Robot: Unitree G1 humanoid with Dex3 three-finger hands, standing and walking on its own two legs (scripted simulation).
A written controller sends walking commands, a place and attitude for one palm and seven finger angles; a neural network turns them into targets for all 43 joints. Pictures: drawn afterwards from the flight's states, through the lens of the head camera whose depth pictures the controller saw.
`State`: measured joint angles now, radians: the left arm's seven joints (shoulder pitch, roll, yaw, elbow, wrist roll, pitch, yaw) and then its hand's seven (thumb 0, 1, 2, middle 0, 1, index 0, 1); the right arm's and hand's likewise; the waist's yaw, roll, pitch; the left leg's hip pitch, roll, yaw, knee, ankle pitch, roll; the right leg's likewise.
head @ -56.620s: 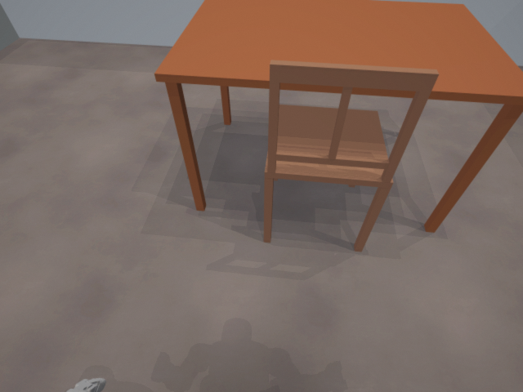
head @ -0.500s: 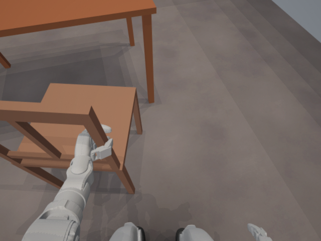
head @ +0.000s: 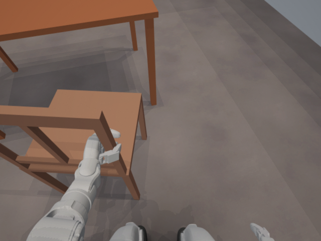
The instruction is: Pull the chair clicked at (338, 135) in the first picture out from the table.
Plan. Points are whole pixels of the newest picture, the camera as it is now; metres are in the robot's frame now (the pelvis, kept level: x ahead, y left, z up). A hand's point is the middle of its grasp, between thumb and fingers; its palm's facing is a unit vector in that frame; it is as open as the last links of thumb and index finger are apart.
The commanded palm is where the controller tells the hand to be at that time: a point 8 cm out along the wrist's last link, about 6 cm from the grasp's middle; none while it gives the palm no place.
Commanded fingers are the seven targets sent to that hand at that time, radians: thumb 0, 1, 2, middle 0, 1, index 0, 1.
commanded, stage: step backward, pulling the chair out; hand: left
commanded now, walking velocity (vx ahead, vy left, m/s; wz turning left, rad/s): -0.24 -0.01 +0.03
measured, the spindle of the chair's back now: (48, 144) +0.39 +0.36 -0.08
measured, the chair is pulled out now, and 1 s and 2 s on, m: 0.46 0.46 0.46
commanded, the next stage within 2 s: stop walking, hand still on the chair in 1.44 s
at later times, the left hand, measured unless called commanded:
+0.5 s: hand (114, 151) +0.36 +0.14 -0.05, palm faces +0.04 -0.99 -0.16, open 6.0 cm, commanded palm +0.37 +0.19 -0.04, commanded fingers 0.00 0.90 0.90 -0.50 -1.45 -0.50 -1.45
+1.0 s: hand (114, 150) +0.36 +0.14 -0.05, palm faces +0.02 -0.99 -0.17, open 6.0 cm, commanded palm +0.37 +0.19 -0.04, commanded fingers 0.00 0.90 0.90 -0.50 -1.45 -0.50 -1.45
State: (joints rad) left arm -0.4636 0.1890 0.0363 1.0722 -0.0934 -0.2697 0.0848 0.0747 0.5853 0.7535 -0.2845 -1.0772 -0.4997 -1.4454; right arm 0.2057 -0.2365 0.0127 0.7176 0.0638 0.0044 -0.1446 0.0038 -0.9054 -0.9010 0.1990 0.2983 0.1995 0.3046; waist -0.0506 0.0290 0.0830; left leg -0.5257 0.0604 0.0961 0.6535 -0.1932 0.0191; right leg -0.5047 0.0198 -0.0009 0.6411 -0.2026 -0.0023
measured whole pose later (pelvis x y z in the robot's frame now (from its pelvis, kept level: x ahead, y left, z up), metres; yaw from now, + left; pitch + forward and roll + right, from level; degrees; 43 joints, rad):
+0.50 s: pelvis +0.02 +0.00 +0.00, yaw +0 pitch +3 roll +0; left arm -0.45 0.17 0.01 1.10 -0.09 -0.26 0.07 0.09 0.57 0.78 -0.27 -1.12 -0.50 -1.45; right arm 0.22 -0.24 0.03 0.72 0.06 -0.02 -0.16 0.00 -0.91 -0.90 0.20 0.30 0.20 0.30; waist -0.02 0.03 0.06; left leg -0.47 0.06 0.10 0.64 -0.22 0.02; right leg -0.46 0.02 0.00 0.63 -0.23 0.00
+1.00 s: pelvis +0.02 +0.00 +0.01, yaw +0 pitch +2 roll +0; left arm -0.45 0.18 -0.01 1.11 -0.08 -0.24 0.06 0.10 0.56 0.79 -0.25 -1.16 -0.50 -1.45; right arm 0.22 -0.24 0.03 0.72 0.07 -0.01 -0.16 0.00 -0.91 -0.90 0.20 0.30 0.20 0.30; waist -0.01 0.01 0.06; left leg -0.45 0.05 0.10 0.62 -0.21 0.02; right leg -0.43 0.02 0.00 0.61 -0.22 0.00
